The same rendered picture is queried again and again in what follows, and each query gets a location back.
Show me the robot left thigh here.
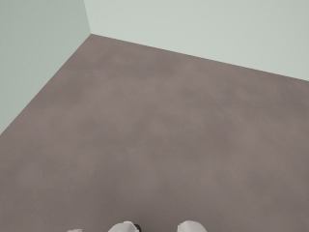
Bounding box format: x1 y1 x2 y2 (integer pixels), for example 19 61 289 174
108 222 139 232

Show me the robot thigh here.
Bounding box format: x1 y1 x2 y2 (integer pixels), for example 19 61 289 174
177 220 207 232
108 222 139 232

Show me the robot right thigh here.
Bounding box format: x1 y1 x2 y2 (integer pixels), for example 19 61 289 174
177 220 207 232

